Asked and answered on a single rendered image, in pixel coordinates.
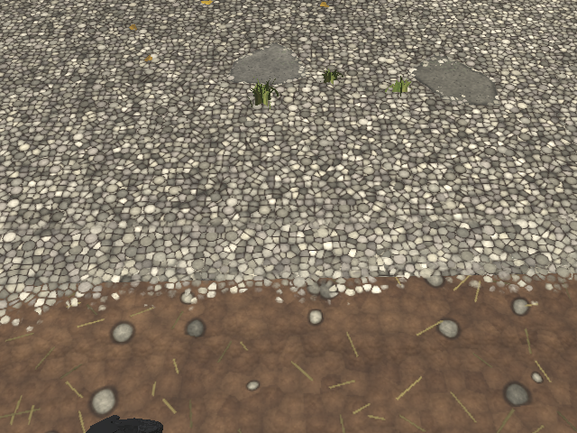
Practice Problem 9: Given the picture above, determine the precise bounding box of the robot left hand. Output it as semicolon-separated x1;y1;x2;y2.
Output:
86;415;163;433

